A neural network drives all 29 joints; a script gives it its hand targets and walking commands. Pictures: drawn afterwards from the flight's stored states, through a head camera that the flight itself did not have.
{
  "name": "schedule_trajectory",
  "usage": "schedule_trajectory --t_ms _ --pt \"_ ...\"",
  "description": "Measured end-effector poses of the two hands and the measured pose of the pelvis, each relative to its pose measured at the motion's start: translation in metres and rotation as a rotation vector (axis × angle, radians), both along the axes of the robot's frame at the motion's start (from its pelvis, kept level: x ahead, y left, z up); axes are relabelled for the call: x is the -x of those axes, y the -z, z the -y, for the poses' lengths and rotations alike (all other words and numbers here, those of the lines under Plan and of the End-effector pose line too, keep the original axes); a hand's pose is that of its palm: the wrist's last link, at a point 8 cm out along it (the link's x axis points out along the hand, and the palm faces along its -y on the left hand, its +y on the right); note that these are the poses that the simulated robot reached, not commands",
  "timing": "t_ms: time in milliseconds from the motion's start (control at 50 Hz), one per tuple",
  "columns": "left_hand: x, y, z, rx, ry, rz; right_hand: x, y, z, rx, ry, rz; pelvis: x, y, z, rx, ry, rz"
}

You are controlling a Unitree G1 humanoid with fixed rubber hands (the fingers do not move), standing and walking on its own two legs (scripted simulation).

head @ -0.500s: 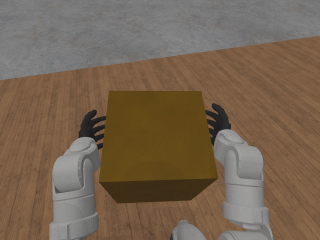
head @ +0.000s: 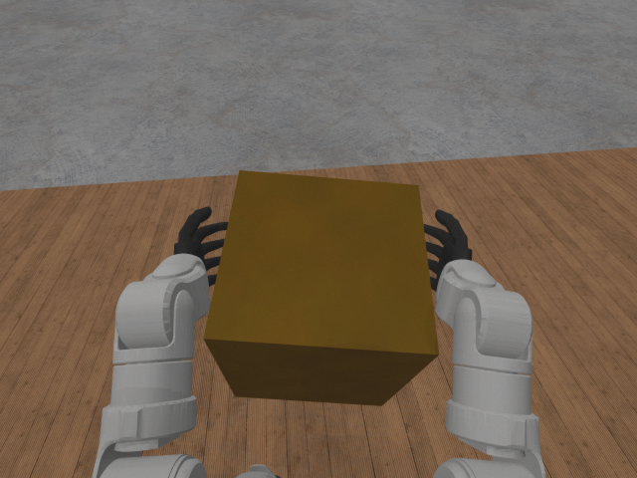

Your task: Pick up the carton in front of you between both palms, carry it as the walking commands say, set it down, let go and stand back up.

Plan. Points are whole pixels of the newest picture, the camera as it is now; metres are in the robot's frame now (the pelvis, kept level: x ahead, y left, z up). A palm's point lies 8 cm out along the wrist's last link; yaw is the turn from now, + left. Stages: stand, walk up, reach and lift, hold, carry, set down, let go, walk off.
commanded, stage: carry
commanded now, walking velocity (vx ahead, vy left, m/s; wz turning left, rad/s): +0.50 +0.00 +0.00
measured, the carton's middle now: (318, 300) +0.35 +0.02 +0.04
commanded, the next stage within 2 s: none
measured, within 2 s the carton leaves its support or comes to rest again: neither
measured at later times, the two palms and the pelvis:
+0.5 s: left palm (259, 148) +0.66 +0.15 +0.04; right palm (427, 153) +0.65 -0.15 +0.05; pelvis +0.31 +0.02 -0.06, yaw -1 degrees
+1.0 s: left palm (276, 80) +0.97 +0.16 +0.00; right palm (401, 84) +0.98 -0.14 +0.00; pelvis +0.63 -0.01 -0.11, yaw +0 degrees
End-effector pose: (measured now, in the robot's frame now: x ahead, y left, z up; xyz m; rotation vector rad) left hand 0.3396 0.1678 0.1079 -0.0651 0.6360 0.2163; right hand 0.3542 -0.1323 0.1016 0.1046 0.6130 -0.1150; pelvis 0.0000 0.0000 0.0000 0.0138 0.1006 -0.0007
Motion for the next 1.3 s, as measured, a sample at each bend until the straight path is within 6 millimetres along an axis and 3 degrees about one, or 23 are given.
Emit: schedule_trajectory --t_ms 80,140,220,280,460,560,640,720,780,860,980,1040,1100,1140,1220,1300 --pt "-0.068 0.008 -0.007 -0.008 0.027 0.057 -0.062 0.006 -0.007 0.018 0.012 0.058 -0.065 0.028 -0.012 0.027 0.012 0.014" --pt "-0.117 0.029 -0.008 -0.003 0.064 0.067 -0.101 0.024 -0.008 0.046 0.035 0.068 -0.109 0.056 -0.019 0.023 0.016 0.012" --pt "-0.157 0.063 0.003 0.006 0.104 -0.055 -0.128 0.058 0.003 0.034 0.088 -0.056 -0.147 0.057 -0.03 0.026 0.007 0.009" --pt "-0.186 0.075 0.01 0.031 0.109 -0.086 -0.151 0.069 0.01 0.021 0.124 -0.088 -0.176 0.053 -0.034 0.034 0.012 0.007" --pt "-0.294 0.072 0.017 0.033 0.098 -0.012 -0.268 0.057 0.017 0.014 0.118 -0.015 -0.285 0.053 -0.023 0.033 0.015 -0.002" --pt "-0.37 0.069 0.029 0.022 0.097 0.049 -0.345 0.055 0.03 0.03 0.098 0.046 -0.362 0.074 -0.007 0.009 0.008 0.008" --pt "-0.425 0.084 0.034 -0.011 0.071 0.061 -0.412 0.074 0.035 0.03 0.042 0.06 -0.421 0.105 0.005 -0.006 0.0 0.019" --pt "-0.453 0.111 0.027 -0.006 0.023 -0.049 -0.455 0.1 0.026 0.025 0.0 -0.048 -0.462 0.105 0.017 -0.022 -0.006 0.019" --pt "-0.478 0.119 0.022 0.004 -0.011 -0.079 -0.488 0.11 0.021 0.002 -0.009 -0.08 -0.493 0.101 0.02 -0.025 -0.007 0.015" --pt "-0.526 0.117 0.017 0.006 -0.023 -0.06 -0.534 0.113 0.017 -0.014 -0.007 -0.063 -0.537 0.098 0.02 -0.023 -0.003 0.008" --pt "-0.617 0.105 0.014 0.002 0.008 0.012 -0.614 0.104 0.014 0.003 0.01 0.012 -0.616 0.105 0.01 -0.002 0.007 -0.001" --pt "-0.665 0.107 0.008 -0.005 0.025 0.052 -0.659 0.105 0.009 0.018 0.014 0.052 -0.663 0.122 0.003 0.014 0.013 0.007" --pt "-0.716 0.122 0.004 -0.008 0.055 0.082 -0.703 0.117 0.005 0.038 0.031 0.082 -0.713 0.153 -0.006 0.04 0.026 0.024" --pt "-0.743 0.139 0.006 -0.003 0.077 0.05 -0.723 0.133 0.006 0.059 0.043 0.051 -0.734 0.163 -0.009 0.013 0.013 0.016" --pt "-0.78 0.17 0.017 0.009 0.113 -0.065 -0.748 0.165 0.017 0.038 0.099 -0.066 -0.771 0.164 -0.02 0.031 0.015 0.017" --pt "-0.82 0.183 0.024 0.038 0.114 -0.087 -0.782 0.174 0.024 0.024 0.134 -0.088 -0.81 0.16 -0.023 0.037 0.021 0.011"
